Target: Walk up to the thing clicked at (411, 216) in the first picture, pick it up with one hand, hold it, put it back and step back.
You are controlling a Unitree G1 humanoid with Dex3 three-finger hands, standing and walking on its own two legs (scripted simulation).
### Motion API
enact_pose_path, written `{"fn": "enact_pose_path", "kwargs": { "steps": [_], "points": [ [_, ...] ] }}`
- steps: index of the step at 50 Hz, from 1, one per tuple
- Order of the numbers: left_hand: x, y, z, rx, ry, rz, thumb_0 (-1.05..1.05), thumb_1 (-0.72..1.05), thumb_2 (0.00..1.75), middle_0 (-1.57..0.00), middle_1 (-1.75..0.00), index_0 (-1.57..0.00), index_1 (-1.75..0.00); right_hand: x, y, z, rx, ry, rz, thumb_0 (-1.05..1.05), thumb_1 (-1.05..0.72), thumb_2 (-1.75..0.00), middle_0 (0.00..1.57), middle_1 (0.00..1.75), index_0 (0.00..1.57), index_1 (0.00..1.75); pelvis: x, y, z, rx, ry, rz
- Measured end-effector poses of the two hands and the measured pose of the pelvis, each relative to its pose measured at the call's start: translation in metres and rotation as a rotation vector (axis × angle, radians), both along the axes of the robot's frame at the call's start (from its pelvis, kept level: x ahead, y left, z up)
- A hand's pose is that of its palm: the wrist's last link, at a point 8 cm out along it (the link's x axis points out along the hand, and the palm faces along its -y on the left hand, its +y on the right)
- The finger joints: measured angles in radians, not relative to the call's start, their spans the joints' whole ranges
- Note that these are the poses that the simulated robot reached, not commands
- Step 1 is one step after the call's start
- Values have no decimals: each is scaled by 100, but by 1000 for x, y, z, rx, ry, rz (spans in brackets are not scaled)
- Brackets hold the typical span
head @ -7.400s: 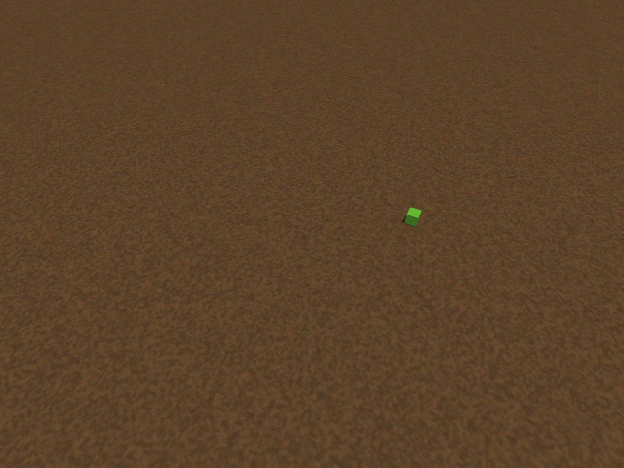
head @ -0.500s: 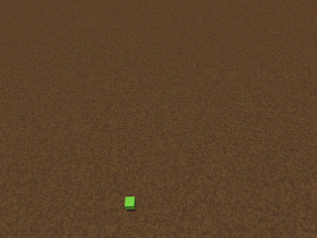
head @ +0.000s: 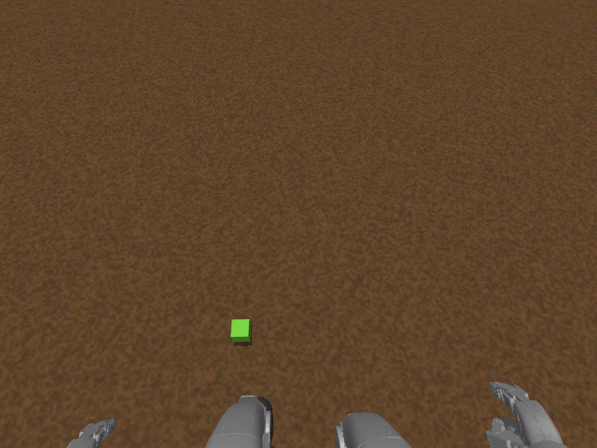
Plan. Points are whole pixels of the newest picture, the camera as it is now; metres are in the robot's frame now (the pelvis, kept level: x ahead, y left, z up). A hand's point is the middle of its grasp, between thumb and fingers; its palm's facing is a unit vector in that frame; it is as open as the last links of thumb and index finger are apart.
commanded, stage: walk up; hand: left
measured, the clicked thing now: (241, 330) +0.49 +0.20 -0.71
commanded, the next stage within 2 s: none
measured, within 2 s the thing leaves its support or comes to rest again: neither
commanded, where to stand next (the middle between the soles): +0.10 -0.02 m, yaw +0 degrees
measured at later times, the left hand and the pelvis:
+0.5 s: hand out of the picture -0.04 +0.28 -0.11, palm faces +0.04 -0.91 -0.41, open 7.4 cm; pelvis +0.02 +0.00 +0.02, yaw +3 degrees
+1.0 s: hand out of the picture +0.14 +0.25 -0.12, palm faces +0.00 -0.90 -0.43, open 7.3 cm; pelvis +0.04 -0.02 +0.00, yaw +3 degrees
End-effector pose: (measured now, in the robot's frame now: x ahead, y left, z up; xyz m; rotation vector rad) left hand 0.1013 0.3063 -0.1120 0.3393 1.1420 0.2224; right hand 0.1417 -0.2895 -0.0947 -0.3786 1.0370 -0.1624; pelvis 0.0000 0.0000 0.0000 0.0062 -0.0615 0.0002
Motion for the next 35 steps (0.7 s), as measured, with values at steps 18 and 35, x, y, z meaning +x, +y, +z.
{"fn": "enact_pose_path", "kwargs": {
  "steps": [18,35],
  "points": [
    [-149,-10,52,36,156,133,0,90,90,-20,-30,-21,-30,-100,-63,18,-28,214,-29,1,-90,-90,20,30,20,30,-8,-21,32,18,30,20],
    [-33,15,28,-6,35,34,0,91,90,-20,-30,-21,-30,0,-3,29,9,-23,38,0,-90,-90,20,30,21,30,48,3,22,12,-13,37]
  ]
}}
